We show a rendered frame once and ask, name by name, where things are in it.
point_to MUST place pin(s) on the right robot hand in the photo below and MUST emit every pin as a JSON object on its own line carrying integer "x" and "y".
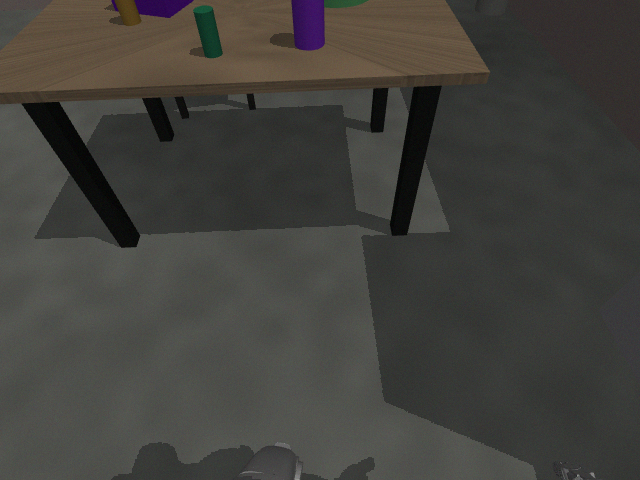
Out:
{"x": 569, "y": 471}

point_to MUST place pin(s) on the table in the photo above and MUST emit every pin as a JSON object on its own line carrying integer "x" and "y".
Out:
{"x": 80, "y": 50}

